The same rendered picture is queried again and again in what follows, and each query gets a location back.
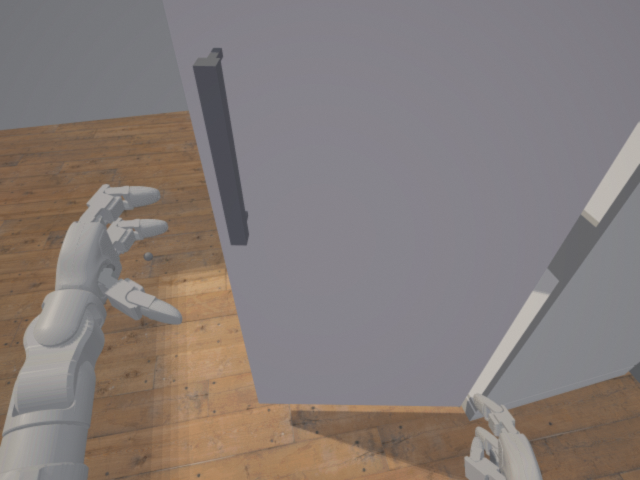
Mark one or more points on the right robot hand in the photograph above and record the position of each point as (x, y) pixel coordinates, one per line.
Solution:
(511, 456)

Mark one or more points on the robot left forearm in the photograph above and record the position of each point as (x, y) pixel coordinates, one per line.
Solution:
(46, 427)

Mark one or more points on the left robot hand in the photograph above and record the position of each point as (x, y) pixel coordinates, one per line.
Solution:
(88, 248)

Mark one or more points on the fridge door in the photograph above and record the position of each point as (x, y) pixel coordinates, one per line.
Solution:
(410, 169)

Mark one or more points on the handle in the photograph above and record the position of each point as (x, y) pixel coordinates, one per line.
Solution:
(211, 89)

